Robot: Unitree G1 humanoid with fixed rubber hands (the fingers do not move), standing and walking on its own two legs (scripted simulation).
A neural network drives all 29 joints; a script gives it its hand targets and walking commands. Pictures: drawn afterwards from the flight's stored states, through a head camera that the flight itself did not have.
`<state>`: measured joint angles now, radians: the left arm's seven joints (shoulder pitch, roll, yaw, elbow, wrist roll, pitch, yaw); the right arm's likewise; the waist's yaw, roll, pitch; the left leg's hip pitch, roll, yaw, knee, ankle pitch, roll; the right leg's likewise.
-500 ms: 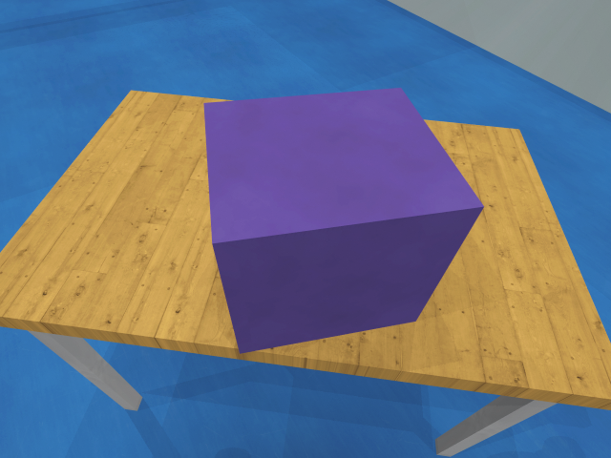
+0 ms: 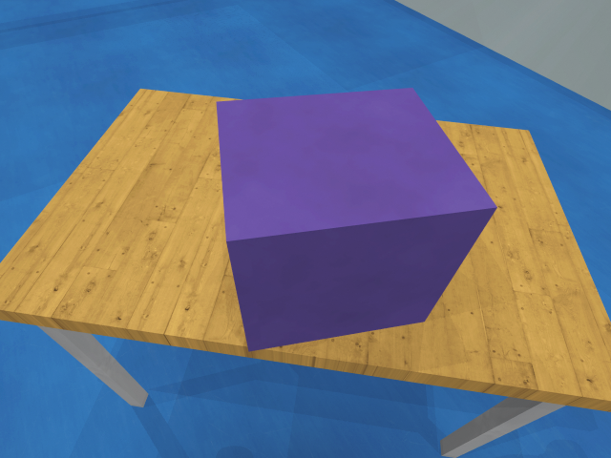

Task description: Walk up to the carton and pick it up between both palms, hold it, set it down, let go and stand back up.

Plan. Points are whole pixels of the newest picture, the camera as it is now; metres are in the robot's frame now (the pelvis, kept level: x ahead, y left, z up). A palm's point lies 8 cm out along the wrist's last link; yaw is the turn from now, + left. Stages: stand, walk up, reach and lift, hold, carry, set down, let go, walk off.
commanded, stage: stand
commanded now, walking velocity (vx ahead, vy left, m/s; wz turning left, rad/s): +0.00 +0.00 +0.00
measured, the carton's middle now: (329, 221) +0.42 -0.03 +0.05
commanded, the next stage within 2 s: none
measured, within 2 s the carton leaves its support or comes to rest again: neither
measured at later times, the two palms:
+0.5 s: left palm out of the picture +0.03 +0.28 -0.13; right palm out of the picture +0.06 -0.27 -0.13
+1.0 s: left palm out of the picture +0.04 +0.30 -0.13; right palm out of the picture +0.06 -0.26 -0.12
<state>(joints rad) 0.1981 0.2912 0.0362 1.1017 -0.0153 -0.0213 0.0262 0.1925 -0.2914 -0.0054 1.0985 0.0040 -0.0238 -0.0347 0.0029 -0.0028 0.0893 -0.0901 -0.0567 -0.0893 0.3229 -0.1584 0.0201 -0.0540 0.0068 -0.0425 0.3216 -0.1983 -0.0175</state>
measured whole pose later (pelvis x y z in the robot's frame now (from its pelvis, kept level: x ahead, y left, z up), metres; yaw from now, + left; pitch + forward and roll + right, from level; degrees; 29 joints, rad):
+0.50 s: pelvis +0.00 +0.01 +0.00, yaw +0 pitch -5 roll +0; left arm 0.19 0.28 0.03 1.11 -0.01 -0.01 0.02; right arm 0.16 -0.28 -0.01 1.08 0.00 -0.02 -0.03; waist 0.01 -0.01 0.09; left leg -0.08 -0.07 -0.08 0.33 -0.17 0.03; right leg -0.05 -0.01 -0.03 0.34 -0.21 -0.01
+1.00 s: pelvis +0.00 +0.02 +0.00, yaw +1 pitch -5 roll +0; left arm 0.19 0.29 0.04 1.10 -0.01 -0.01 0.03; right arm 0.18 -0.30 -0.02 1.09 0.00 -0.03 -0.03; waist 0.00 -0.01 0.07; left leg -0.07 -0.09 -0.09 0.32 -0.16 0.05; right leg -0.04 -0.02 -0.04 0.33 -0.21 0.01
